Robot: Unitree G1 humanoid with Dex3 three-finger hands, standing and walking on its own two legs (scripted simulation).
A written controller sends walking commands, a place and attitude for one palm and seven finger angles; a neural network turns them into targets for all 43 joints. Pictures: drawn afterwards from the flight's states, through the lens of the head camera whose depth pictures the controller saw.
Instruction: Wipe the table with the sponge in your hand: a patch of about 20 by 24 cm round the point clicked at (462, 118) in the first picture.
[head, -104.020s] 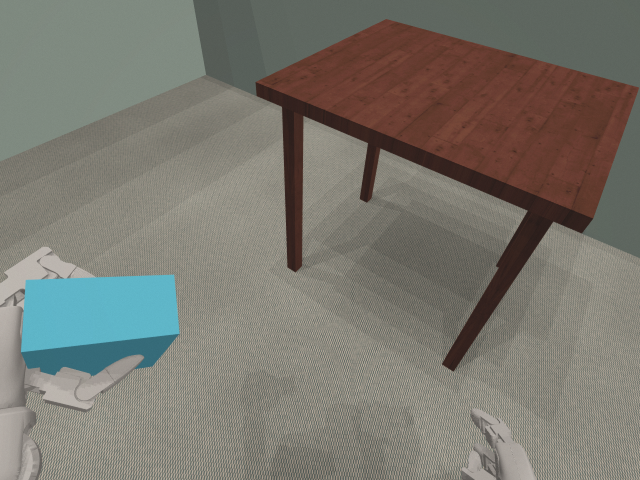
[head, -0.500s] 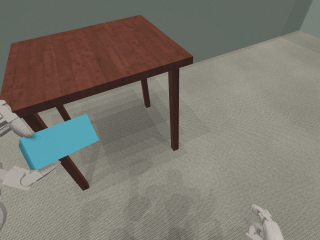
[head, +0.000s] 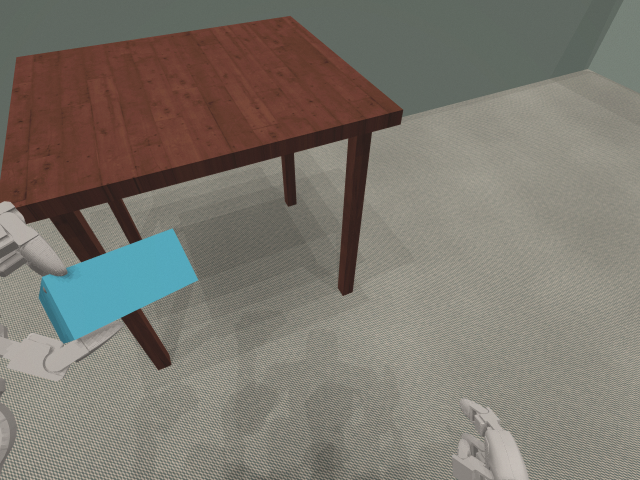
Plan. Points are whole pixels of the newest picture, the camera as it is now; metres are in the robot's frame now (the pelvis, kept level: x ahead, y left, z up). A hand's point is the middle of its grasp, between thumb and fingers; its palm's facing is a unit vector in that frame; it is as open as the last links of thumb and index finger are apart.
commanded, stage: stop stepping back and stand still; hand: left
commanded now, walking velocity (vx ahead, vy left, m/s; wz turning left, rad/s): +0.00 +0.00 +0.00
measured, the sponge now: (131, 282) +0.26 +0.22 +0.16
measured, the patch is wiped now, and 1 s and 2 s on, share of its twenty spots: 1.00 1.00 1.00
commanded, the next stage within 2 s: stand and wait in 0.64 s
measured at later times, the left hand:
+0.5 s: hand (40, 329) +0.18 +0.24 +0.21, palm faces +0.45 -0.83 -0.34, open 8.9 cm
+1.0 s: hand (55, 322) +0.19 +0.23 +0.21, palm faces +0.44 -0.82 -0.37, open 9.0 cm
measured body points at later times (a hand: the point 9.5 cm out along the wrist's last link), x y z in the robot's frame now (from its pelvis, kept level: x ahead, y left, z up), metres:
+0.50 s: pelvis -0.03 +0.00 +0.00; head -0.03 +0.00 +0.45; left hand +0.15 +0.28 +0.23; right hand +0.15 -0.23 -0.08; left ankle +0.00 +0.11 -0.74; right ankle +0.00 -0.12 -0.74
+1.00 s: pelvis -0.03 -0.01 +0.00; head -0.02 -0.01 +0.45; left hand +0.16 +0.27 +0.23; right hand +0.15 -0.23 -0.09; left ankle +0.00 +0.11 -0.74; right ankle +0.00 -0.12 -0.74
